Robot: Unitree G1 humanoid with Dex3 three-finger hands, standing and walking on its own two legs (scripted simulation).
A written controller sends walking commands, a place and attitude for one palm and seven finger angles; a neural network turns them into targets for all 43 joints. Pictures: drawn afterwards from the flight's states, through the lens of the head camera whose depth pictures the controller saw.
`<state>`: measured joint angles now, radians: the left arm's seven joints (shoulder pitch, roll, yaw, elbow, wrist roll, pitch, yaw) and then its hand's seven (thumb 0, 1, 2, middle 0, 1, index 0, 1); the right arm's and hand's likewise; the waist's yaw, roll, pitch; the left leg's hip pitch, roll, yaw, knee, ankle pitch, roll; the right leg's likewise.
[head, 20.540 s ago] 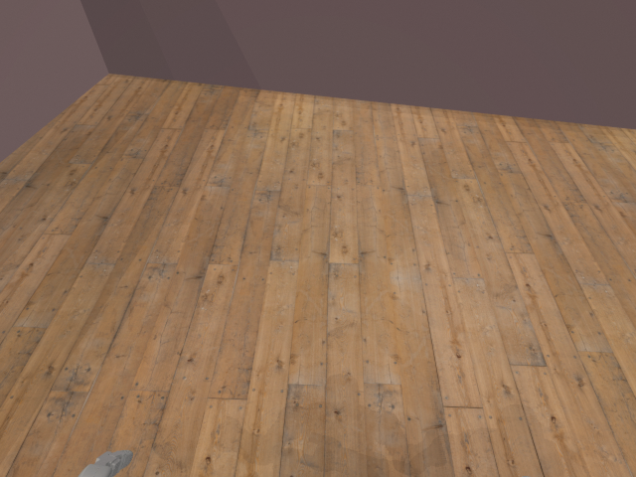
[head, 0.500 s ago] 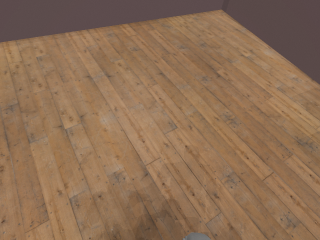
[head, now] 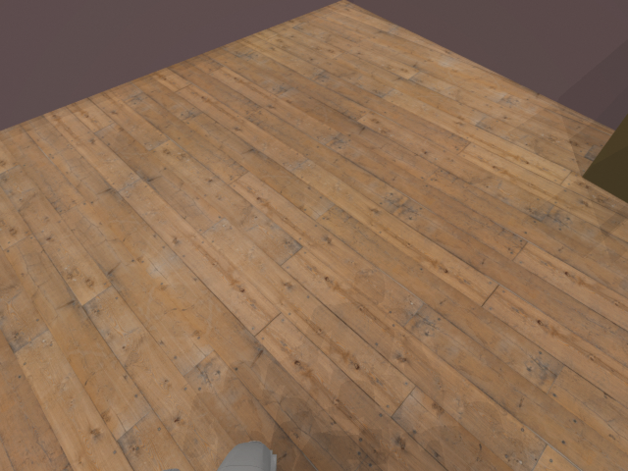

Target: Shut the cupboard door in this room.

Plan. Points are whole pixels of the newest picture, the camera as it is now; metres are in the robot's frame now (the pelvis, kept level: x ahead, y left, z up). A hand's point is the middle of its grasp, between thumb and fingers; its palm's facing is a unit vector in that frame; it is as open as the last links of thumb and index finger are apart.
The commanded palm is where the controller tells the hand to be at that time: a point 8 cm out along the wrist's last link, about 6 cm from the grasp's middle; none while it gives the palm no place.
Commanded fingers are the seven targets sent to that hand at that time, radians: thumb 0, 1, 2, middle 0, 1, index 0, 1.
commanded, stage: turn or walk to find it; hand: left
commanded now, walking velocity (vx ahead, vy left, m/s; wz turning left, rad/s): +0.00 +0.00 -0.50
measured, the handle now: out of the picture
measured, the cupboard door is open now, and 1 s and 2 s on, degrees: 88 88 88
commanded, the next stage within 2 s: none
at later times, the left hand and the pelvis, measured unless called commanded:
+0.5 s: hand out of the picture +0.10 +0.26 -0.17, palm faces -0.18 -0.96 -0.23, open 7.4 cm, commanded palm none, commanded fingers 0.00 0.90 0.90 -0.20 -0.30 -0.20 -0.30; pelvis +0.00 +0.06 +0.00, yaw -15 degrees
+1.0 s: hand (253, 466) +0.15 +0.11 -0.15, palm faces -0.47 -0.85 -0.24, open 7.3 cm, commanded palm none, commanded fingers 0.00 0.90 0.90 -0.20 -0.30 -0.20 -0.30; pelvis -0.02 -0.01 +0.00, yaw -30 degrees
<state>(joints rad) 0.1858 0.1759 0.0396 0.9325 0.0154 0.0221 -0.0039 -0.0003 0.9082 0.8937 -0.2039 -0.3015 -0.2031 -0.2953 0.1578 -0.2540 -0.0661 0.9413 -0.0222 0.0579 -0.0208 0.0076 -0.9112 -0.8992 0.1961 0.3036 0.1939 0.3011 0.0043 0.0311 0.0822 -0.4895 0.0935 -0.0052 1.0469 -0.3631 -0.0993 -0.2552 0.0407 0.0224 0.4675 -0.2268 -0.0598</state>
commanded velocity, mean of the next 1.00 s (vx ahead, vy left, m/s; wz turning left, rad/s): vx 0.07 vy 0.00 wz -0.50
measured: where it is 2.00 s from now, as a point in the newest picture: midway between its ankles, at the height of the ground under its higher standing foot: (378, 440)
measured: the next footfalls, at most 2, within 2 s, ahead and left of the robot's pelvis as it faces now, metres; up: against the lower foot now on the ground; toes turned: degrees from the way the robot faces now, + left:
left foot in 0.20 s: +0.05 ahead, +0.15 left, +0.00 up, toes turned -3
right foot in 0.72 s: -0.03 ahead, -0.09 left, +0.00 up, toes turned -29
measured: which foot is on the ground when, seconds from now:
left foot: up 0.00-0.18, down 0.20-0.72, up 0.74-1.00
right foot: down 0.00-0.20, up 0.22-0.70, down 0.72-1.00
